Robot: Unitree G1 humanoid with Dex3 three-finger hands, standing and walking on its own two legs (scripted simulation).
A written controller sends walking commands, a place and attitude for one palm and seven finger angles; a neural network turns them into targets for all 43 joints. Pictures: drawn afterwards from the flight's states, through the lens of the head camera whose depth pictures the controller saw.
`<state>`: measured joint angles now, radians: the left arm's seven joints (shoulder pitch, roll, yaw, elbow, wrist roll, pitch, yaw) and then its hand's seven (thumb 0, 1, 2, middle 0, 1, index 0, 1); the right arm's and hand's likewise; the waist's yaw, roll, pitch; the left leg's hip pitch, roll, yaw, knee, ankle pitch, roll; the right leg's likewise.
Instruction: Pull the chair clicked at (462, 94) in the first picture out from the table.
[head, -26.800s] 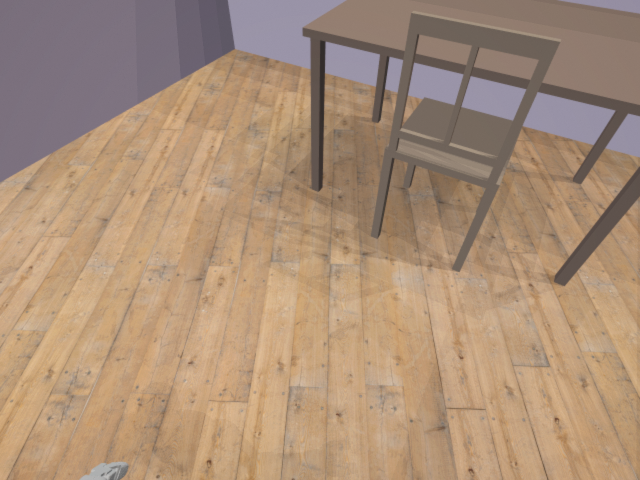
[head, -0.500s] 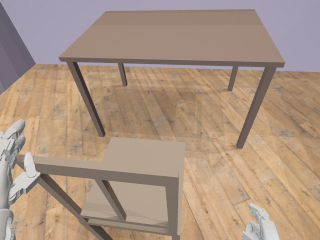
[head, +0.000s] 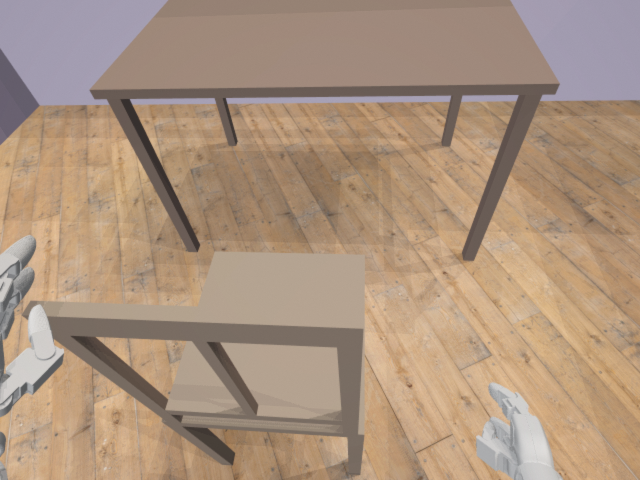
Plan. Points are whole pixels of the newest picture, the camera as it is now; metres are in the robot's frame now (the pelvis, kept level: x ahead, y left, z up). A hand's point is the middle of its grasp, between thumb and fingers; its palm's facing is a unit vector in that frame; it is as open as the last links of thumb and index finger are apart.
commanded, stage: step back with the hand held close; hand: left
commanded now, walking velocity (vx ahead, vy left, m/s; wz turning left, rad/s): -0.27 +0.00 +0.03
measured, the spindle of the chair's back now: (232, 379) +0.26 +0.16 -0.08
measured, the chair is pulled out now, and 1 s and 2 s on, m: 0.61 0.61 0.61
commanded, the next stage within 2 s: stop stepping back and stand still in 1.40 s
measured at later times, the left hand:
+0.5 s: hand out of the picture +0.12 +0.27 +0.16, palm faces +0.47 -0.74 -0.48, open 7.4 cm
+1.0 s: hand out of the picture +0.08 +0.26 +0.17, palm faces +0.48 -0.70 -0.53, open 7.4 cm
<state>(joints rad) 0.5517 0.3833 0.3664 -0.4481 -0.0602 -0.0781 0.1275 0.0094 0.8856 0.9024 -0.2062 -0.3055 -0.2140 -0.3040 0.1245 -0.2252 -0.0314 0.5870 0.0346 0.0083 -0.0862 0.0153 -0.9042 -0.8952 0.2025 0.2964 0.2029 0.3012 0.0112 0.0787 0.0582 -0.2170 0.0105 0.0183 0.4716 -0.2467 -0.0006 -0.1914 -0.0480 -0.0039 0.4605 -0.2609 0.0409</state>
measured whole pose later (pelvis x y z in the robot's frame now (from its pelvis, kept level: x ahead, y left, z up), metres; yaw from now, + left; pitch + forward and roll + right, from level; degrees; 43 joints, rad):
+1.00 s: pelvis -0.11 -0.01 -0.03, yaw +3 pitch +0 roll -2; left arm 0.54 0.46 0.50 -0.56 -0.04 -0.24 0.16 0.01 0.88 0.90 -0.21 -0.31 -0.22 -0.30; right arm 0.19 -0.18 -0.02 0.62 0.01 -0.16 -0.08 0.02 -0.90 -0.90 0.20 0.30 0.20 0.30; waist 0.00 0.03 0.07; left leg -0.53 0.06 -0.03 0.74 -0.30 0.00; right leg -0.42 0.01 -0.03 0.67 -0.24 0.01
